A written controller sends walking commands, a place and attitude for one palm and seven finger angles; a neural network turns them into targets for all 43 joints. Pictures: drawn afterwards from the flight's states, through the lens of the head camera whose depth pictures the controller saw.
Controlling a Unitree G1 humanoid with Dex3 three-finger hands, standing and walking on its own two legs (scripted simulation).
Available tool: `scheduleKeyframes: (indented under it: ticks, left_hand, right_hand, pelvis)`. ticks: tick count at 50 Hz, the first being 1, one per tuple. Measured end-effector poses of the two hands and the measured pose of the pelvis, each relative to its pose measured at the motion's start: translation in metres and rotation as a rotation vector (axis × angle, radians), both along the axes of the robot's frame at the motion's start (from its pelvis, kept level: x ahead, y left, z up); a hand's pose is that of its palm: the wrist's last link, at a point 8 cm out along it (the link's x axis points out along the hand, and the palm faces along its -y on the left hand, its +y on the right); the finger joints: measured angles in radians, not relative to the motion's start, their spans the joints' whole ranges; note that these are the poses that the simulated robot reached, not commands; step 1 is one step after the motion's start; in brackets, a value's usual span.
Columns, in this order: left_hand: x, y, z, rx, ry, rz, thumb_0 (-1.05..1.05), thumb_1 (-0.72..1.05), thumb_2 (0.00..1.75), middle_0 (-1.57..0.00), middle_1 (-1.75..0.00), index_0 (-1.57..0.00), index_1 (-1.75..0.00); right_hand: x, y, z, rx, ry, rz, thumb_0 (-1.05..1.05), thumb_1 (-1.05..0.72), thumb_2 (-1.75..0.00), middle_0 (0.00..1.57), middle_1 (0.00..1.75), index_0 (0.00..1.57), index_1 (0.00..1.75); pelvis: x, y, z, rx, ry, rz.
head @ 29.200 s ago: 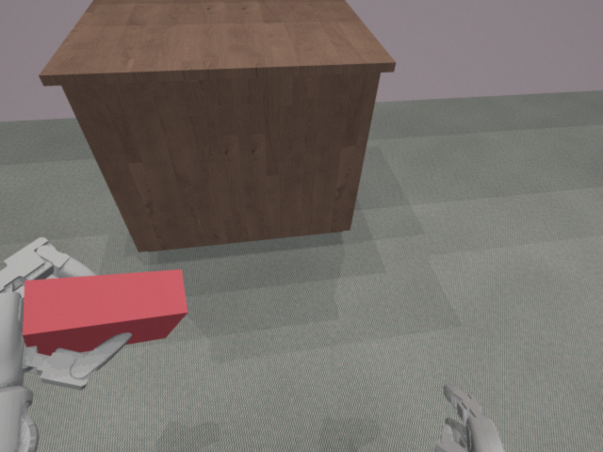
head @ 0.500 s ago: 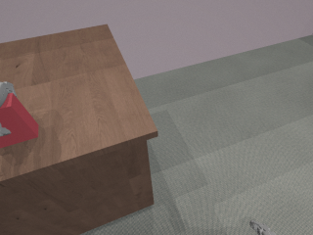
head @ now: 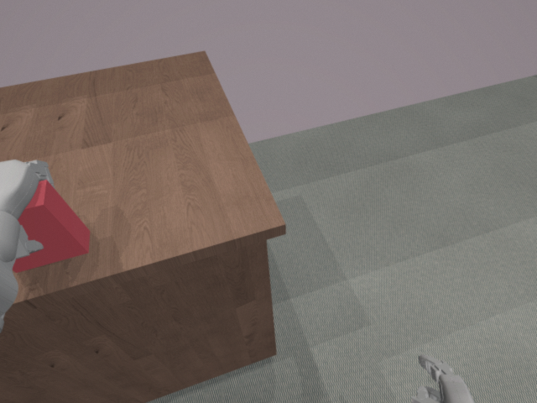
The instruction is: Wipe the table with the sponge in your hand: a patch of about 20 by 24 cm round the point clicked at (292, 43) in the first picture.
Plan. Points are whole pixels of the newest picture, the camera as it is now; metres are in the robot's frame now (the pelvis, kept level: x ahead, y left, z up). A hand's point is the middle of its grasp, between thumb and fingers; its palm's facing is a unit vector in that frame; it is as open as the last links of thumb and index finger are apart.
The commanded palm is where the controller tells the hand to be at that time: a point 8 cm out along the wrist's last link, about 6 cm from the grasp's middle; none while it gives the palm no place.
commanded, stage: lift the sponge slowly off the table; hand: left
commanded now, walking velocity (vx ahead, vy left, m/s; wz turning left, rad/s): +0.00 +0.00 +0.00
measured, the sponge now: (40, 237) +0.30 +0.38 +0.10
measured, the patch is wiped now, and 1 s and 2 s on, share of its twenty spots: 0.95 0.95 0.95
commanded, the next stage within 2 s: none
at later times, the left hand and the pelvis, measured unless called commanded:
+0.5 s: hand (19, 227) +0.28 +0.37 +0.15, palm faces -0.03 +0.03 -1.00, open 9.2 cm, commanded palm +0.25 +0.36 +0.21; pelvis -0.01 -0.01 +0.00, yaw +1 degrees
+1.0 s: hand (22, 211) +0.29 +0.35 +0.17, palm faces +0.01 +0.05 -1.00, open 9.2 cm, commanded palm +0.26 +0.36 +0.24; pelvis -0.01 -0.02 +0.01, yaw +2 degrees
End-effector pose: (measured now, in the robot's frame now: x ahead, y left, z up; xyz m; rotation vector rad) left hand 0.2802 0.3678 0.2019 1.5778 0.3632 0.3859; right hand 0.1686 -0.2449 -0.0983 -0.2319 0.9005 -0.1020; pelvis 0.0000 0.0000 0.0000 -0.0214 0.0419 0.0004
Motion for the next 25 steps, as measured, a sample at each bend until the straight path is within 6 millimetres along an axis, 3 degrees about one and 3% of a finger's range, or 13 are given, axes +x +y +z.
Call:
scheduleKeyframes:
  ticks: [11, 25]
  left_hand:
    - [-0.023, -0.008, 0.001, -0.014, -0.015, 0.007, 0.00, -0.44, 1.11, -0.77, -1.46, -0.79, -1.51]
    - [-0.019, -0.013, 0.003, -0.008, 0.032, 0.005, 0.00, -0.45, 1.11, -0.79, -1.43, -0.81, -1.48]
  right_hand:
    - [0.014, 0.011, 0.005, 0.009, -0.043, 0.050, 0.01, -0.90, -0.89, 0.21, 0.30, 0.21, 0.30]
    - [0.014, 0.002, 0.006, -0.018, -0.044, 0.057, 0.01, -0.90, -0.89, 0.21, 0.30, 0.21, 0.30]
  pelvis:
    - [-0.004, -0.002, 0.001, 0.003, -0.025, 0.006]
    - [-0.007, -0.011, 0.003, 0.004, -0.033, 0.019]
